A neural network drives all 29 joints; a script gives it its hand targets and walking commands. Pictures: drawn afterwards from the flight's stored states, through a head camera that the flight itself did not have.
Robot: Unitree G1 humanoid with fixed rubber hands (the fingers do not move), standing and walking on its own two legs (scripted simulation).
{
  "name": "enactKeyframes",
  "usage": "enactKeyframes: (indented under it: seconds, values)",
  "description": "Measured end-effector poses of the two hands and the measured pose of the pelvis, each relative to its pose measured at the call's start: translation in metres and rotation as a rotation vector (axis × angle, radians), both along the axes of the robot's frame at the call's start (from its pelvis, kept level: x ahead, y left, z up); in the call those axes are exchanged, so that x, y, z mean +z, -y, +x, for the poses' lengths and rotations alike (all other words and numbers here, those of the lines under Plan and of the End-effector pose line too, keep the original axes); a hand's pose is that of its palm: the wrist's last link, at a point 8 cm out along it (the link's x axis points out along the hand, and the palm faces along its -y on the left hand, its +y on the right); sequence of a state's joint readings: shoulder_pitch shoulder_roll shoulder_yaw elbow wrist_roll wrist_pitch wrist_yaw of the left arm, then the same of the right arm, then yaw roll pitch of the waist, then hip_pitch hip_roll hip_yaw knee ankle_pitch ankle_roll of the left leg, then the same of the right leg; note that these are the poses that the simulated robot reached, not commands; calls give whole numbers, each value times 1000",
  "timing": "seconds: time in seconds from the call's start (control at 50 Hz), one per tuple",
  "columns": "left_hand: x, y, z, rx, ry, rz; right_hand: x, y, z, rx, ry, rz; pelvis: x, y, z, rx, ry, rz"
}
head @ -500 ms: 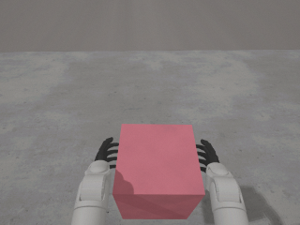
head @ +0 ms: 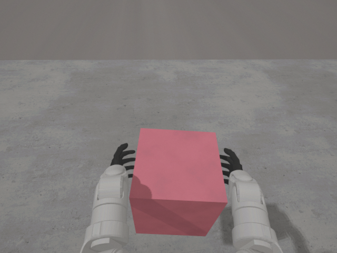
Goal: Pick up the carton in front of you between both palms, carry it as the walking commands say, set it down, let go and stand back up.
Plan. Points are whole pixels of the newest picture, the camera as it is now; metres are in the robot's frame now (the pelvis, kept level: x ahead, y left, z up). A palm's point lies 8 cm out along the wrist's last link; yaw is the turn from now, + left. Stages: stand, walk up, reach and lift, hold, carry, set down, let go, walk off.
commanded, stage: set down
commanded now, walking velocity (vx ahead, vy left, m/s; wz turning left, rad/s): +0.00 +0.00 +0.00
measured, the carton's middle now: (174, 184) +0.33 +0.01 -0.05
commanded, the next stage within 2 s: none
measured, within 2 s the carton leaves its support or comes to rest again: neither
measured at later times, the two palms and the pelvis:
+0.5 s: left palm (124, 196) +0.35 +0.16 -0.17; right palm (210, 189) +0.39 -0.13 -0.17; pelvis -0.03 -0.03 -0.09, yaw +0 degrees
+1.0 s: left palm (121, 204) +0.38 +0.20 -0.30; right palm (194, 193) +0.45 -0.09 -0.30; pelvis -0.05 -0.03 -0.21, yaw -2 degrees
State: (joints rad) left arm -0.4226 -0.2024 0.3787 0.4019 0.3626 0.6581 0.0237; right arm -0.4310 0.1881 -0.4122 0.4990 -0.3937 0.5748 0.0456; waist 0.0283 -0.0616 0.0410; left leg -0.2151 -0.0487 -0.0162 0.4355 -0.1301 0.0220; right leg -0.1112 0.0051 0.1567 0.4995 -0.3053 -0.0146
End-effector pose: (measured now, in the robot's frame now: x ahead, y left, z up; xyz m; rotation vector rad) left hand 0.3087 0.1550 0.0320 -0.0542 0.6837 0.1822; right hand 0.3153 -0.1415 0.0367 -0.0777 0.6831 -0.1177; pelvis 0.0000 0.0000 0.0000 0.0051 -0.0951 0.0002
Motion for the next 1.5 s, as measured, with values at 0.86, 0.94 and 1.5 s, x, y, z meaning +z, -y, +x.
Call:
enactKeyframes:
  seconds: [0.86,0.94,1.5]
  values:
    - [-289,-33,62,169,-13,31,-292,-38,116,156,-19,50,-170,38,-36,-9,-862,-29]
    - [-316,-37,66,182,-12,32,-319,-43,124,174,-17,43,-191,35,-42,-14,-891,-33]
    - [-481,-64,80,271,-70,55,-481,-80,175,319,-62,1,-311,35,-77,-36,-912,-15]
